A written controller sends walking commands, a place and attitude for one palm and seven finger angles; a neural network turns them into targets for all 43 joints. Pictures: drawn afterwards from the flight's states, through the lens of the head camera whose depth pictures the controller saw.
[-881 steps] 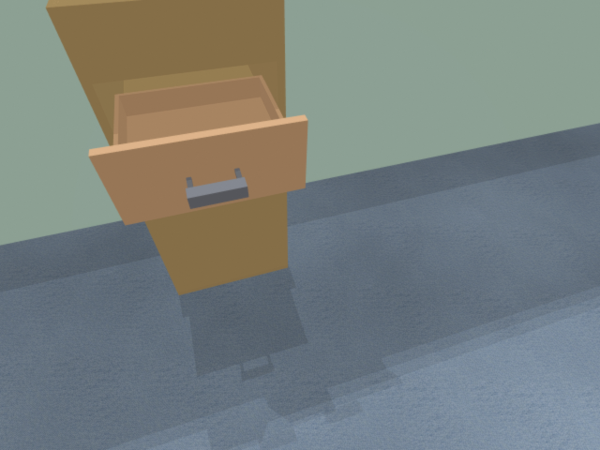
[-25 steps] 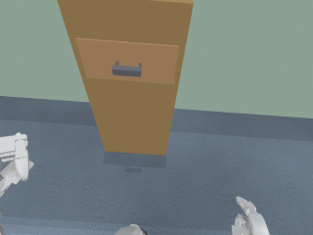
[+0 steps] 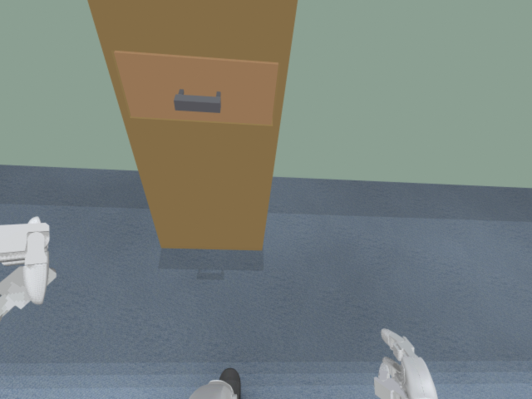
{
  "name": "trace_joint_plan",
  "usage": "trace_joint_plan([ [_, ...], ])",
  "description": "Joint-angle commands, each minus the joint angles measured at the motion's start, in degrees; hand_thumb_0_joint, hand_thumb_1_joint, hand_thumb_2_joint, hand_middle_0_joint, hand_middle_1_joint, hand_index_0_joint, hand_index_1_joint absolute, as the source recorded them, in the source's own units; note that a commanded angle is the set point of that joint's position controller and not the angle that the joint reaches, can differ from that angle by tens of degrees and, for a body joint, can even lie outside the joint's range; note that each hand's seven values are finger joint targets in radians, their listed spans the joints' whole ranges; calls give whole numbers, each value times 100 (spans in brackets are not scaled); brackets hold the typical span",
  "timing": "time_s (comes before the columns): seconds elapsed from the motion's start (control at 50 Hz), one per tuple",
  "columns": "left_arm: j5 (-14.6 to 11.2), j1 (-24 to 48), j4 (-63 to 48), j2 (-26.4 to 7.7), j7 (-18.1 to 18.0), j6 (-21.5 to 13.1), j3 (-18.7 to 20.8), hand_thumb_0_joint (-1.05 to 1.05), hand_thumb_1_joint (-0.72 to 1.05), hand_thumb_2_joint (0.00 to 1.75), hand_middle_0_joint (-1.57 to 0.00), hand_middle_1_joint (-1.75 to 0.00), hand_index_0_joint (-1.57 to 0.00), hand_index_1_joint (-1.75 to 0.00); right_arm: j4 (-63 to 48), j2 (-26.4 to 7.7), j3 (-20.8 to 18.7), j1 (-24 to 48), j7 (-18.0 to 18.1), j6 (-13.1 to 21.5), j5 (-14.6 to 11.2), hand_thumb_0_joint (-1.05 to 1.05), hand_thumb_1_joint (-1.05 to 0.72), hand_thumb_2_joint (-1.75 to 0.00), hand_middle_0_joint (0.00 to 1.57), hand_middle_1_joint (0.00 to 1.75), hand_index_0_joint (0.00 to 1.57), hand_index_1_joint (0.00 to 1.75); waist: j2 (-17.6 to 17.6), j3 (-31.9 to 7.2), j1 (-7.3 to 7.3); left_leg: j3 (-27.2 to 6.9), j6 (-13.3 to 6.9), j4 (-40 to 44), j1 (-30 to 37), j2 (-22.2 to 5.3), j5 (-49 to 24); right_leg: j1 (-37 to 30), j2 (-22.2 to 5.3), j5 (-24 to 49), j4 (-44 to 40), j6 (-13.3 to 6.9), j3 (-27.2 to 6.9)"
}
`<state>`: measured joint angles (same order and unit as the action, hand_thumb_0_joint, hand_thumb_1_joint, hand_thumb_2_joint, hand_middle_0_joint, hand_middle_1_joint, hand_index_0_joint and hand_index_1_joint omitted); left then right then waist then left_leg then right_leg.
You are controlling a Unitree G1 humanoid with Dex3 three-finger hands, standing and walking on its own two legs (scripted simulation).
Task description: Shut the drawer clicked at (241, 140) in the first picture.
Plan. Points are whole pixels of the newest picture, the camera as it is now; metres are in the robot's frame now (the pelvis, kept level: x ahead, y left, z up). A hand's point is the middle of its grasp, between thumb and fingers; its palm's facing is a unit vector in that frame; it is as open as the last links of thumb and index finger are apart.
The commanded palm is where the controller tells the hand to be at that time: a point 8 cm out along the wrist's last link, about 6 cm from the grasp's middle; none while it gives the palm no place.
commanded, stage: stop stepping back and stand still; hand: left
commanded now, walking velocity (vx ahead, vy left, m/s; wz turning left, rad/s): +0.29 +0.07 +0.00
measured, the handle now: (199, 98) +0.78 +0.21 +0.01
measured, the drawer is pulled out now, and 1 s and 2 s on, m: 0.00 0.00 0.00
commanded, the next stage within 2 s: let the arm hang, fingers relaxed in 0.76 s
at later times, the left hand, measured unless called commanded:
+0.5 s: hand out of the picture +0.15 +0.28 +0.19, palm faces +0.34 -0.83 -0.44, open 3.2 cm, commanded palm +0.12 +0.31 +0.20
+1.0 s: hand (59, 360) +0.17 +0.29 -0.02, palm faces +0.13 -0.90 -0.43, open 3.1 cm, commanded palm none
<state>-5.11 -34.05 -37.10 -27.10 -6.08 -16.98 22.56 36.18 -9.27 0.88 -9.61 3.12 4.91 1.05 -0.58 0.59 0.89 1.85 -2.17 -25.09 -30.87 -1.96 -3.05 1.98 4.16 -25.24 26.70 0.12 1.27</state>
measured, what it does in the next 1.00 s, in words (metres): steps on the spot: right foot, then left foot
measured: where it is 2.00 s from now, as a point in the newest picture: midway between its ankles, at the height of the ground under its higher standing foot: outside the picture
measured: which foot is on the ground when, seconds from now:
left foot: down 0.00-0.38, up 0.40-0.52, down 0.54-1.00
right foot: down 0.00-0.18, up 0.20-0.34, down 0.36-1.00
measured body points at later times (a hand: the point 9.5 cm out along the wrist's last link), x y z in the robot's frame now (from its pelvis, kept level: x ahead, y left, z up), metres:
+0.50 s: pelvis -0.02 +0.04 +0.02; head -0.04 +0.07 +0.46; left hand +0.13 +0.32 +0.21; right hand +0.12 -0.19 -0.06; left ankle +0.04 +0.12 -0.70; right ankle -0.06 -0.08 -0.72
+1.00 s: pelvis -0.02 +0.05 +0.00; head -0.02 +0.03 +0.45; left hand +0.16 +0.34 +0.01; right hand +0.11 -0.21 -0.12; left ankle +0.03 +0.14 -0.72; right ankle -0.02 -0.04 -0.72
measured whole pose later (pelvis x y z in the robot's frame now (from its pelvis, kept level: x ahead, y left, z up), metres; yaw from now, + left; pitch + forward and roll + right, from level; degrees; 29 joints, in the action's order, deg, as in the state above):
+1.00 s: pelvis -0.02 +0.05 +0.00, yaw -1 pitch +0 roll -1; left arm 1.8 -19.1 14.2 -16.9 -1.8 -0.1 8.1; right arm 45.1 -15.3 -1.6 -10.5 0.3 1.6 1.2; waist -4.8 -0.8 0.2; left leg 0.1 -2.1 -38.0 -22.8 0.9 15.0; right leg 16.6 1.7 -19.7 36.3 -2.5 4.6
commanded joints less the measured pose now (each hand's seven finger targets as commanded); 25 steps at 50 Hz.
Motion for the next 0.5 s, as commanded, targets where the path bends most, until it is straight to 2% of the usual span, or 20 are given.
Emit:
trace_joint_plan([
  [0.0,-113,-518,-614,-832,-150,46,900,0,90,90,-140,-160,-140,-160,-1009,-943,-307,405,161,104,-55,0,-90,-90,20,30,20,30,-253,-146,49,-235,486,-804,2918,125,2092,3304,-789,-1554,-1467,-552,-140],
  [0.04,-73,-273,-563,-809,-208,153,816,0,90,90,-140,-160,-140,-160,-909,-918,-345,330,199,44,-41,0,-90,-90,20,30,20,30,625,321,72,-344,470,-2415,2681,230,1883,4096,-1559,-1949,-1897,-922,-885],
  [0.06,-25,119,-686,-801,-231,199,757,0,90,90,-140,-160,-140,-160,-873,-987,-361,350,203,67,-33,0,-90,-90,20,30,20,30,674,483,89,-459,427,-2795,2342,193,1808,4029,-1782,-1651,-1891,-1052,-1080],
  [0.08,80,479,-662,-672,-253,230,540,0,90,90,-140,-160,-140,-160,-805,-938,-311,281,218,116,-60,0,-90,-90,20,30,20,30,744,758,133,-493,359,-2478,1921,45,1736,3521,-1764,-974,-1668,-1002,-813],
  [0.12,183,1089,-361,-610,-249,269,353,0,90,90,-140,-160,-140,-160,-792,-985,-237,260,282,304,-139,0,-90,-90,20,30,20,30,68,1171,184,-438,213,-722,1752,33,1413,2768,-1064,447,-599,-409,-137],
  [0.14,193,1159,-365,-586,-243,236,365,0,90,90,-140,-160,-140,-160,-826,-1084,-274,240,321,428,-159,0,-90,-90,20,30,20,30,-501,981,130,-935,37,-32,1929,-108,958,2411,-594,924,113,-131,60],
  [0.16,183,1192,-753,-764,-250,124,470,0,90,90,-140,-160,-140,-160,-856,-1129,-309,284,302,583,-146,0,-90,-90,20,30,20,30,-1426,332,63,-1992,-42,977,2072,-590,1675,2009,-237,217,1060,-45,87],
  [0.18,163,1130,-1010,-672,-278,23,493,0,90,90,-140,-160,-140,-160,-836,-1054,-301,137,249,692,-86,0,-90,-90,20,30,20,30,-1828,-144,32,-3011,49,1787,1994,-942,2690,1680,42,-616,1873,-88,-171],
  [0.2,198,1050,-1197,-762,-312,-19,598,0,90,90,-140,-160,-140,-160,-812,-1006,-291,167,174,753,-26,0,-90,-90,20,30,20,30,-1390,-366,-100,-3154,172,2249,1648,-1102,3890,1357,10,-796,2184,-154,-382],
  [0.22,202,737,-1288,-789,-330,-19,726,0,90,90,-140,-160,-140,-160,-839,-960,-304,204,107,747,-1,0,-90,-90,20,30,20,30,-977,-575,-216,-2789,254,2374,1404,-1070,4255,1014,59,-754,1987,-207,-235],
  [0.26,165,-295,-1175,-692,-299,49,836,0,90,90,-140,-160,-140,-160,-951,-919,-320,204,13,671,-2,0,-90,-90,20,30,20,30,-1169,-1005,-273,-1575,312,2050,1138,-741,3701,235,119,-687,914,-244,127],
  [0.28,165,-630,-1184,-476,-244,94,697,0,90,90,-140,-160,-140,-160,-1041,-870,-293,228,-30,587,-3,0,-90,-90,20,30,20,30,-1505,-1004,-249,-1099,430,1805,802,-490,3466,-151,114,-510,246,-249,270],
  [0.3,173,-828,-1148,-447,-204,149,639,0,90,90,-140,-160,-140,-160,-1080,-889,-301,214,-55,500,-11,0,-90,-90,20,30,20,30,-1377,-858,-203,-714,532,1474,507,-214,3337,-327,47,-257,-224,-222,252],
  [0.32,181,-964,-1099,-483,-184,187,669,0,90,90,-140,-160,-140,-160,-1070,-869,-324,154,-56,388,-20,0,-90,-90,20,30,20,30,-839,-811,-155,-251,529,545,737,113,3007,171,-312,-257,-808,-279,-40],
  [0.34,166,-957,-1028,-580,-190,224,766,0,90,90,-140,-160,-140,-160,-1012,-829,-367,137,-35,248,-4,0,-90,-90,20,30,20,30,125,-715,-79,18,471,-1059,1392,374,2478,1438,-1142,-720,-1606,-521,-913],
  [0.36,78,-809,-990,-683,-246,275,943,0,90,90,-140,-160,-140,-160,-961,-862,-402,147,-19,182,-4,0,-90,-90,20,30,20,30,985,-624,-98,-269,439,-2353,1470,431,2295,2394,-1882,-1644,-2023,-1008,-1926],
  [0.38,89,-586,-841,-459,-244,392,681,0,90,90,-140,-160,-140,-160,-833,-846,-407,71,12,62,-14,0,-90,-90,20,30,20,30,1259,-191,0,-454,405,-3067,856,266,2096,2571,-2204,-1938,-1960,-1323,-2051],
  [0.42,189,79,-346,-357,-367,400,588,0,90,90,-140,-160,-140,-160,-779,-825,-321,110,100,100,-45,0,-90,-90,20,30,20,30,753,233,133,-431,264,-2398,649,-82,2279,2317,-1899,-1049,-1586,-1000,-1370],
  [0.46,280,753,-245,-205,-392,415,226,0,90,90,-140,-160,-140,-160,-733,-897,-302,239,198,237,-88,0,-90,-90,20,30,20,30,459,355,144,-176,140,-923,1423,-74,2103,2334,-1484,-853,-1110,-647,-745],
  [0.48,323,854,-211,-247,-411,395,211,0,90,90,-140,-160,-140,-160,-685,-957,-303,184,254,332,-93,0,-90,-90,20,30,20,30,60,315,104,-190,86,-308,1789,-45,2087,2205,-1186,-542,-640,-513,-501],
])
